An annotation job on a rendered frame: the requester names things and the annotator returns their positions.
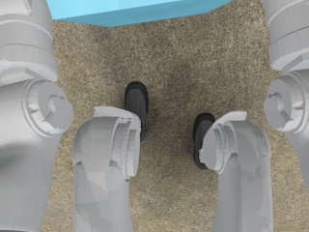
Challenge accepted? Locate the robot left forearm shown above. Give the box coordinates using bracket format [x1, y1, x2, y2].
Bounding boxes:
[0, 0, 59, 86]

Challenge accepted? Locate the robot right forearm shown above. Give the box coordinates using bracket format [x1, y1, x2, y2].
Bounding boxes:
[262, 0, 309, 73]

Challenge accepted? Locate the right robot foot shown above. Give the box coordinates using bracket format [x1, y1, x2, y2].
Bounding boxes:
[192, 112, 215, 170]

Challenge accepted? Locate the robot left upper arm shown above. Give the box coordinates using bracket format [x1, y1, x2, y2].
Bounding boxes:
[0, 77, 73, 232]

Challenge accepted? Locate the robot right upper arm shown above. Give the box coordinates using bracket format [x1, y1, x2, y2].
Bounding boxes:
[263, 69, 309, 194]

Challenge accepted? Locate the carton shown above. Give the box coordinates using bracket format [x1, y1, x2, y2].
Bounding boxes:
[46, 0, 233, 27]

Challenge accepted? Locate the robot foot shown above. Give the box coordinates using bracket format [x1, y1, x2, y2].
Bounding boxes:
[125, 81, 149, 142]
[192, 112, 215, 170]

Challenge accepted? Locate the left robot foot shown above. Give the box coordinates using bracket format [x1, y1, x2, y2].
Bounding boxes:
[125, 81, 149, 142]

